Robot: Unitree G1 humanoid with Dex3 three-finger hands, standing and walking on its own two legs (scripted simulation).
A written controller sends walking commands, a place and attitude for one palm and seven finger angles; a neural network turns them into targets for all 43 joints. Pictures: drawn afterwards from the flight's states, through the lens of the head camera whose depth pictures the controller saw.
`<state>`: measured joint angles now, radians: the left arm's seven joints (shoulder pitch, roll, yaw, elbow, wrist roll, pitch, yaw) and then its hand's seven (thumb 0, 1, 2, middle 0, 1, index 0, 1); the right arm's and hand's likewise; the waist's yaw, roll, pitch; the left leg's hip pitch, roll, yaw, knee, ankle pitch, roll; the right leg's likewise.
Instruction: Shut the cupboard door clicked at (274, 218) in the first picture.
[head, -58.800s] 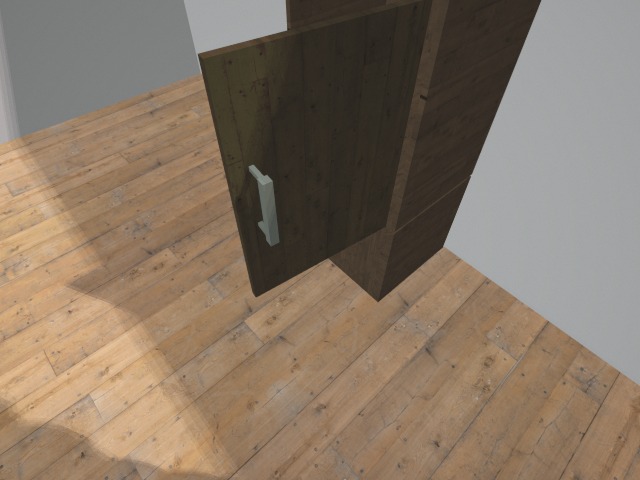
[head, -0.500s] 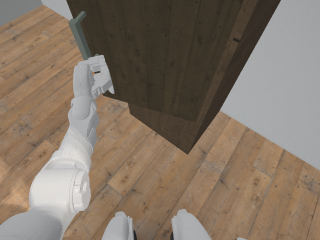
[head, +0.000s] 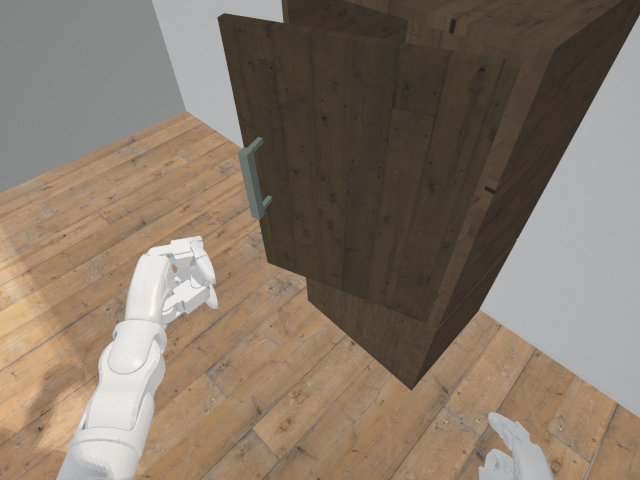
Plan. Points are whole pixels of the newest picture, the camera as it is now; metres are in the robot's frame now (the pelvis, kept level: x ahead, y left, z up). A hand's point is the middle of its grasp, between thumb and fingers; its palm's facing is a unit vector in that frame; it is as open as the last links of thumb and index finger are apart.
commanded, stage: draw the hand back to the body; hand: left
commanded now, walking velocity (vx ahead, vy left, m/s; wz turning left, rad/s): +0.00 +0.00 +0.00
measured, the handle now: (257, 179) +0.64 +0.15 -0.01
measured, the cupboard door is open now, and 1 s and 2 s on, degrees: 20 20 20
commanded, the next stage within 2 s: step back with the hand held close in 0.96 s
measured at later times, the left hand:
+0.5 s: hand (48, 327) +0.23 +0.26 +0.16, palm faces +0.40 -0.83 -0.39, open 5.5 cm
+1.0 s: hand (20, 343) +0.20 +0.26 +0.18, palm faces +0.45 -0.79 -0.41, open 7.4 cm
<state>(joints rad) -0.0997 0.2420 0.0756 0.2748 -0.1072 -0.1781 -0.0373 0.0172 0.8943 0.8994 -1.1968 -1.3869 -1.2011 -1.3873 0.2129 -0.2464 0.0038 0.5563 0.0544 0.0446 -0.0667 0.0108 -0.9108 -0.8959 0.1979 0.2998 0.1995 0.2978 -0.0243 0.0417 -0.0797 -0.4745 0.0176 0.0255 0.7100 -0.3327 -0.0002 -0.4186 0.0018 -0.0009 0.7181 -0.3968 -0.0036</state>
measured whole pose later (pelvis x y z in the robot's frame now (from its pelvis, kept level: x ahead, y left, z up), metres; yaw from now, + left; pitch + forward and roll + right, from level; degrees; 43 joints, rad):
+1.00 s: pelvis +0.02 -0.01 +0.03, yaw +1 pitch -3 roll +0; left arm 0.45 0.34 0.34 -0.35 -0.07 -0.08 0.09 0.02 0.89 0.90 -0.21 -0.31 -0.22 -0.31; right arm 0.19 -0.22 0.02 0.63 0.01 -0.08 -0.09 0.01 -0.91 -0.90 0.20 0.30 0.20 0.30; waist 0.06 0.07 -0.01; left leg -0.14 0.02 0.01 0.43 -0.23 -0.01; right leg -0.07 0.00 -0.02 0.42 -0.29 -0.01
